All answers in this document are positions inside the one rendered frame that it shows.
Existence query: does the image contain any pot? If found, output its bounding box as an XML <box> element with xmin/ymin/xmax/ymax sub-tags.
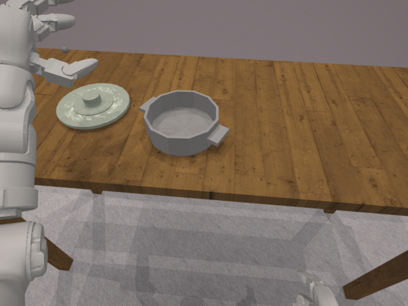
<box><xmin>139</xmin><ymin>90</ymin><xmax>230</xmax><ymax>156</ymax></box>

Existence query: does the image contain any table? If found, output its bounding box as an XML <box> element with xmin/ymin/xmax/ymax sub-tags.
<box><xmin>0</xmin><ymin>48</ymin><xmax>408</xmax><ymax>300</ymax></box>

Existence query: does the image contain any robot left upper arm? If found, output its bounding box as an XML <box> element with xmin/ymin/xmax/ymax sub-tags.
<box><xmin>0</xmin><ymin>221</ymin><xmax>48</xmax><ymax>306</ymax></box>

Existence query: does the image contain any robot left hand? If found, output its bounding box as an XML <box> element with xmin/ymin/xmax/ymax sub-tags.
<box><xmin>0</xmin><ymin>0</ymin><xmax>98</xmax><ymax>88</ymax></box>

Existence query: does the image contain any knob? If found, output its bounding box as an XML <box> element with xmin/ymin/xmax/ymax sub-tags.
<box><xmin>82</xmin><ymin>90</ymin><xmax>101</xmax><ymax>105</ymax></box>

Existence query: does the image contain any lid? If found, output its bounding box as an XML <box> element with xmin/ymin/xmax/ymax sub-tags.
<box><xmin>56</xmin><ymin>83</ymin><xmax>130</xmax><ymax>129</ymax></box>

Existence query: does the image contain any robot left forearm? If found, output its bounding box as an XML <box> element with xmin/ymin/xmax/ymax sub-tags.
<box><xmin>0</xmin><ymin>64</ymin><xmax>38</xmax><ymax>220</ymax></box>

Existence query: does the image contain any robot right hand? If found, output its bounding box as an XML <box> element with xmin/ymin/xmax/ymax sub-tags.
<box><xmin>293</xmin><ymin>270</ymin><xmax>339</xmax><ymax>306</ymax></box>

